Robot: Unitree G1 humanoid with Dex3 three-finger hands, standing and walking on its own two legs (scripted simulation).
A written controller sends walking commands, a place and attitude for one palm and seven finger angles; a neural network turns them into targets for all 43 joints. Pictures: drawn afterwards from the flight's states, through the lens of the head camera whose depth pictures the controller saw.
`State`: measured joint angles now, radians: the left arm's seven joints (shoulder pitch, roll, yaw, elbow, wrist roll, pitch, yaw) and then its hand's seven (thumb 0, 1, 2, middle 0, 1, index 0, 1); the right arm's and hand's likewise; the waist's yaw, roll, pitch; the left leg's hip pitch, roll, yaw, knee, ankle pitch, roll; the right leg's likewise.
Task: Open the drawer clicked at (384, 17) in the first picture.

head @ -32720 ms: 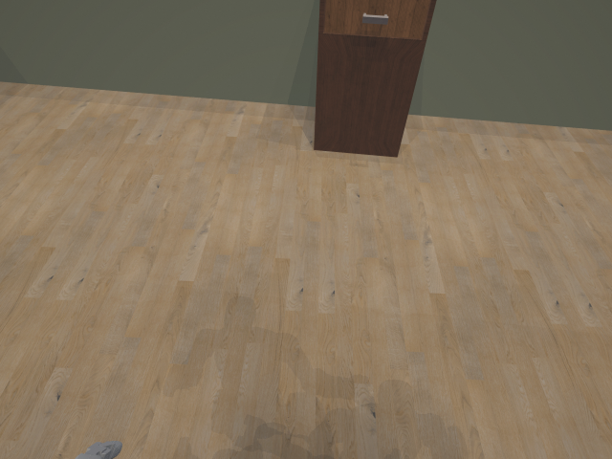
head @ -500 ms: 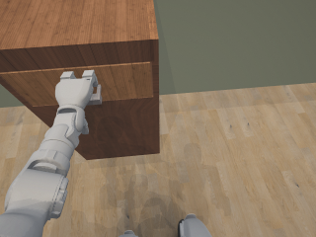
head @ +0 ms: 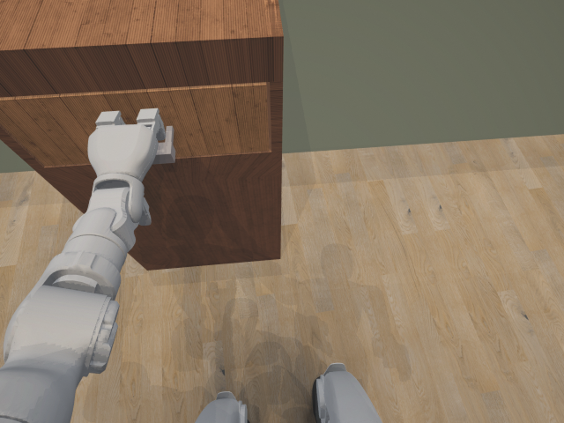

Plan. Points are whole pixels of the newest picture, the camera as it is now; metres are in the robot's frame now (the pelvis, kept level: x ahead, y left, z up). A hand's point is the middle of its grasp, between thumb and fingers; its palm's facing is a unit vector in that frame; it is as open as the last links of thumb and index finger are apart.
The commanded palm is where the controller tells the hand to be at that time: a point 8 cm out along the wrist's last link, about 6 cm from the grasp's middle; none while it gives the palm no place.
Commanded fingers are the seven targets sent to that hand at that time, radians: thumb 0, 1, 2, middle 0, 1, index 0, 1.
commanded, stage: lower the fingers behind the handle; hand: left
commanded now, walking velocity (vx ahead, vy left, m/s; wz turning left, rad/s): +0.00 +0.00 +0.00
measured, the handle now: (142, 144) +0.55 +0.20 +0.00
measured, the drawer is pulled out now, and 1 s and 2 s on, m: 0.00 0.00 0.00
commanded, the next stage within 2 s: lift the hand off the handle in 0.52 s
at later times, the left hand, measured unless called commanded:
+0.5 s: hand (138, 168) +0.49 +0.20 +0.01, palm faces -0.02 +0.03 -1.00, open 13.7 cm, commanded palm +0.47 +0.20 +0.03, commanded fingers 0.00 -0.50 0.30 -0.30 -1.20 -0.30 -1.20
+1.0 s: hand (139, 164) +0.50 +0.20 +0.01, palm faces -0.02 +0.04 -1.00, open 13.4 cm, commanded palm +0.49 +0.20 +0.05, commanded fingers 0.00 -0.50 0.30 -0.30 -1.20 -0.30 -1.20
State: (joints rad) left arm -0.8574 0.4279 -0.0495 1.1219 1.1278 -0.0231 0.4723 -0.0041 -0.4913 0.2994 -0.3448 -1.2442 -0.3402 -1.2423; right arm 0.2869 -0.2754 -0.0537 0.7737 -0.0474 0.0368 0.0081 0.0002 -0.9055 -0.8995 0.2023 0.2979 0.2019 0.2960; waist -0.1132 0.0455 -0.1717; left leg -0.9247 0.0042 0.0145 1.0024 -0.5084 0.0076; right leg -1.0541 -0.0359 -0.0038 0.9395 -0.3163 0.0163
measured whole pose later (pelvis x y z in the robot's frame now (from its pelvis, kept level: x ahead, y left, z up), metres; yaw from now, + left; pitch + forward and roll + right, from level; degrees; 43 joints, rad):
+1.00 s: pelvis -0.04 -0.01 -0.02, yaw +1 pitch +26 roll +0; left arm -1.03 0.51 -0.07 1.20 1.11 0.02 0.37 0.00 -0.49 0.30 -0.39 -1.28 -0.37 -1.31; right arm 0.29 -0.28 -0.01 0.73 -0.03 0.00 -0.02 0.00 -0.90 -0.90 0.20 0.30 0.20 0.30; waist -0.17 0.05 -0.16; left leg -1.09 0.00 0.00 1.13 -0.50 0.00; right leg -1.20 -0.04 -0.01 1.04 -0.30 0.01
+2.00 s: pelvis +0.03 +0.00 +0.05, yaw +0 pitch +16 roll -1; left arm -0.79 0.42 -0.11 0.94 1.06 -0.04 0.28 0.00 -0.49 0.30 -0.48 -1.23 -0.43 -1.22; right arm 0.26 -0.25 -0.04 0.72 -0.01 0.06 -0.04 0.00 -0.91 -0.90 0.20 0.30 0.20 0.30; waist -0.07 0.07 -0.08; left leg -0.53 0.00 0.00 0.66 -0.41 0.01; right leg -0.66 -0.04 -0.02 0.63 -0.24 0.02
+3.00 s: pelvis +0.03 -0.01 +0.07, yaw +1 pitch +1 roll +0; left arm -0.23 0.40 -0.05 0.19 0.48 0.01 0.08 -0.01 -0.48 0.30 -0.32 -1.19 -0.33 -1.19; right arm 0.08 -0.25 0.00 0.61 0.04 0.04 -0.07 0.01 -0.91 -0.90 0.20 0.30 0.20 0.30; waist 0.09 0.09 0.00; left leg -0.12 0.01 -0.01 0.41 -0.31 0.00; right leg -0.27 -0.03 -0.03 0.43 -0.18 0.01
